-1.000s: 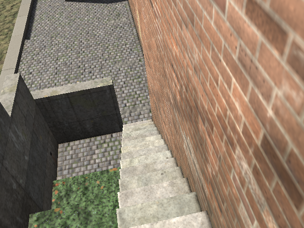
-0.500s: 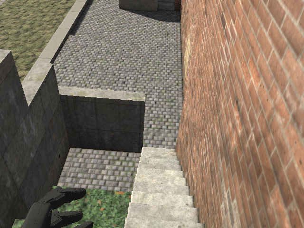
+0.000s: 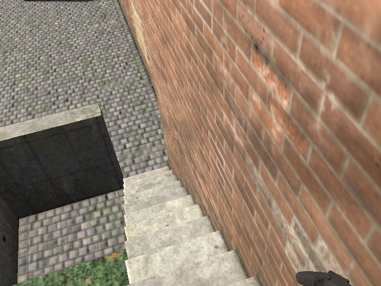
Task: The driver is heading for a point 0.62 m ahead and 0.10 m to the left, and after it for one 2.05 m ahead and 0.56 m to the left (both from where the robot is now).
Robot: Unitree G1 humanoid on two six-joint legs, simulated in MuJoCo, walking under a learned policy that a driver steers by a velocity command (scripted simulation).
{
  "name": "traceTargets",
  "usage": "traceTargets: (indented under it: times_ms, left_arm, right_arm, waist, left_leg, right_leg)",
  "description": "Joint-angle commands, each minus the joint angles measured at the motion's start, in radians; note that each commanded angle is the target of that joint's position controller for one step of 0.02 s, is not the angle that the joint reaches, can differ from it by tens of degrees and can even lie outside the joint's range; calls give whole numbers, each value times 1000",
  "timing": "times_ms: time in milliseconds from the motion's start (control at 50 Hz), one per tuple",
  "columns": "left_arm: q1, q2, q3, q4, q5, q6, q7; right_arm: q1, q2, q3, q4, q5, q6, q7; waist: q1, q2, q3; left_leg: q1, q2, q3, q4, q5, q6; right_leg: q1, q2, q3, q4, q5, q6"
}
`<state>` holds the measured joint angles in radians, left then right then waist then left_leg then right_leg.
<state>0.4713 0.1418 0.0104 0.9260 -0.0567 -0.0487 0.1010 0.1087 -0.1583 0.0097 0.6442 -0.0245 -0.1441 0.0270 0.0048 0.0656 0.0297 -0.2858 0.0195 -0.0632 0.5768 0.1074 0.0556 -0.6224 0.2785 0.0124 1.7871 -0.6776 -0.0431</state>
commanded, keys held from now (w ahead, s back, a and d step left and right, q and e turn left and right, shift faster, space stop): w+shift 0.08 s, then w+q+shift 0.66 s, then w+shift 0.08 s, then w+e+shift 0.18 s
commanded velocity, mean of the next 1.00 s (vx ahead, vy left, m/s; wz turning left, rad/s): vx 1.00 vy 0.00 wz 0.43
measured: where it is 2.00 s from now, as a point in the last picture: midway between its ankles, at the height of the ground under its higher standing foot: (172, 237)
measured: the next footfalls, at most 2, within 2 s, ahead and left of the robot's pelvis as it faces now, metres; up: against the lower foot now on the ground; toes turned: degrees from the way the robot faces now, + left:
right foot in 0.30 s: +0.38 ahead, -0.23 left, -0.20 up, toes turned +2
left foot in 0.70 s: +0.50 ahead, +0.23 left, -0.39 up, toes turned +19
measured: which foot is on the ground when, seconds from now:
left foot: down 0.00-0.28, up 0.30-0.68, down 0.70-1.00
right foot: up 0.00-0.28, down 0.30-0.70, up 0.72-1.00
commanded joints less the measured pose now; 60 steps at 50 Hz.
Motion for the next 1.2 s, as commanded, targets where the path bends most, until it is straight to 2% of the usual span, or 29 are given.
traceTargets:
  times_ms: [20,60,100,180,240,260,280,320,340,400,440,500,560,620,640,660,680,700,720,740,780,800,860,920,960,1040,1140,1180,1200]
  left_arm:
    - [-155,85,7,-335,-41,-46,-50]
    - [-103,67,-19,-325,-71,-20,-77]
    - [-92,121,6,-234,-4,4,-86]
    - [-323,173,-8,-297,75,3,-135]
    - [-76,266,47,-111,34,15,-119]
    - [93,329,70,-30,67,19,-110]
    - [170,365,71,-7,132,16,-100]
    - [149,417,51,11,133,-6,-145]
    - [254,505,95,36,127,-14,-139]
    - [110,427,105,-32,89,-9,-87]
    - [-28,432,94,-78,85,-35,-54]
    - [-130,361,72,-125,104,-49,-45]
    - [-90,268,59,-179,44,-59,-17]
    - [-66,355,95,-199,21,-38,-9]
    - [-102,384,111,-191,0,-52,-34]
    - [-137,347,92,-151,17,-25,-89]
    - [-236,398,106,-199,4,-13,-98]
    - [-280,403,123,-210,-68,6,-73]
    - [-255,293,112,-213,30,-9,-31]
    - [-165,216,92,-282,78,-60,-12]
    - [-259,233,97,-309,51,-77,7]
    - [-296,144,73,-327,32,-80,4]
    - [-277,159,67,-283,15,-18,-34]
    - [-394,211,73,-313,56,-34,-79]
    - [-542,152,49,-348,94,-29,-125]
    - [-359,195,85,-284,66,-23,-160]
    - [-456,287,122,-192,-12,-10,-195]
    - [-259,311,137,-90,-48,-11,-214]
    - [-67,279,124,11,-34,-4,-219]
  right_arm:
    - [405,-170,-59,34,-38,-13,-8]
    - [61,-245,-95,-24,-28,-19,-35]
    - [13,-219,-81,27,-63,16,-47]
    - [204,-184,-71,60,32,32,-75]
    - [271,-167,-78,98,26,94,-74]
    - [208,-160,-80,74,3,119,-65]
    - [197,-155,-79,33,37,143,-57]
    - [474,-42,-73,24,91,139,-31]
    - [518,-49,-75,26,115,111,-33]
    - [302,-139,-75,46,91,132,-48]
    - [427,-126,-80,27,97,205,-41]
    - [238,-112,-75,-16,60,246,-51]
    - [203,-96,-80,-4,65,235,-18]
    - [195,-34,-64,6,78,228,24]
    - [336,-101,-95,78,53,230,18]
    - [501,-230,-153,150,117,191,-35]
    - [659,-310,-188,192,103,181,-58]
    - [642,-230,-143,165,-6,157,-31]
    - [523,-290,-121,205,-21,110,18]
    - [430,-332,-101,149,-54,75,57]
    - [616,-271,-99,224,23,66,34]
    - [540,-282,-94,207,22,63,20]
    - [299,-201,-56,142,0,53,-2]
    - [244,-174,-51,107,19,51,-29]
    - [274,-120,-35,110,48,53,-82]
    - [193,-188,-58,110,21,56,-66]
    - [445,-177,-89,242,21,8,-79]
    - [304,-142,-84,259,3,-4,-94]
    - [232,-103,-81,261,-7,-4,-108]
  waist:
    - [-93,281,-60]
    - [114,92,107]
    - [170,-249,104]
    - [52,-196,161]
    - [116,46,10]
    - [196,120,-45]
    - [236,126,-58]
    - [71,-244,-224]
    - [78,-561,-285]
    - [72,-158,-59]
    - [-79,-237,17]
    - [-56,-242,155]
    - [-41,-366,233]
    - [-50,-330,119]
    - [-139,-308,38]
    - [-198,-264,-115]
    - [-322,-218,-142]
    - [-363,-24,-1]
    - [-225,354,263]
    - [-57,607,106]
    - [-127,205,-115]
    - [-102,140,-186]
    - [69,-87,-163]
    - [49,70,-129]
    - [5,2,-23]
    - [34,87,5]
    - [-151,98,219]
    - [-46,136,204]
    - [48,-25,108]
  left_leg:
    - [789,443,-561,20,151,340]
    - [162,530,-734,-312,-455,318]
    - [-513,419,-704,-218,-596,315]
    - [-391,47,-332,96,-807,98]
    - [-211,9,-124,420,-523,-30]
    - [-142,-27,-116,639,-394,-86]
    - [-105,-123,-99,1005,-510,-188]
    - [-317,-155,-176,1380,-1029,-196]
    - [-491,-121,-207,1521,-960,-181]
    - [-547,-91,-292,1253,-479,-170]
    - [-430,-56,-307,1071,-298,-197]
    - [-364,13,-102,894,-336,-154]
    - [-467,52,-153,691,-76,-95]
    - [-106,78,-37,203,259,-52]
    - [88,41,29,412,302,-36]
    - [322,-78,272,421,282,-57]
    - [500,-126,307,344,299,-42]
    - [314,-82,193,-219,179,18]
    - [285,-3,8,-90,740,59]
    - [344,-2,-229,166,1320,123]
    - [460,79,-383,147,798,184]
    - [421,174,-517,225,593,218]
    - [63,271,-702,93,221,297]
    - [113,175,-472,238,195,184]
    - [-201,36,-207,198,-233,105]
    - [-130,73,-133,323,-110,92]
    - [747,276,-251,505,-12,55]
    - [493,263,-170,611,-275,-8]
    - [241,153,26,659,-468,-85]
  right_leg:
    - [-962,-197,368,334,-118,59]
    - [-790,-355,366,-181,228,65]
    - [-126,-391,217,-224,802,48]
    - [1,-395,107,-899,1050,4]
    - [566,-377,91,-1304,1171,5]
    - [673,-424,95,-1358,1320,-16]
    - [700,-504,169,-1497,1431,-55]
    - [971,-676,177,-1029,1930,-64]
    - [1069,-744,272,-973,1894,-110]
    - [638,-786,377,-1165,1388,-68]
    - [354,-889,351,-1140,1096,-145]
    - [68,-821,152,-1101,565,-51]
    - [113,-786,-17,-1033,432,84]
    - [148,-735,-218,-960,483,157]
    - [71,-774,-236,-813,648,144]
    - [54,-656,-297,-585,609,100]
    - [22,-606,-280,-321,781,115]
    - [110,-503,-266,87,591,103]
    - [-256,-372,-188,536,-194,79]
    - [-424,-323,-29,596,-208,104]
    - [-553,-398,76,350,-42,83]
    - [-579,-418,161,244,102,41]
    - [-339,-400,223,-393,462,54]
    - [-361,-383,163,-578,921,-6]
    - [21,-311,48,-1089,1304,-53]
    - [154,-243,18,-1007,1249,-60]
    - [-800,-327,224,-974,909,54]
    - [-489,-415,255,-987,1009,52]
    - [-30,-402,174,-1142,1282,20]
